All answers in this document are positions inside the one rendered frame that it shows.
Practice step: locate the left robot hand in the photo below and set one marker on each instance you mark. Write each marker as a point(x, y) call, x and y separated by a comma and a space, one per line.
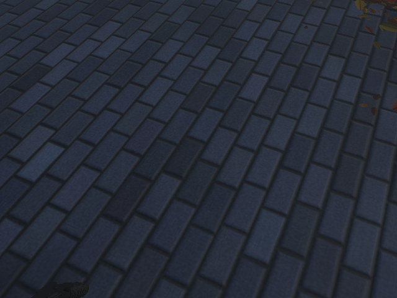
point(65, 290)

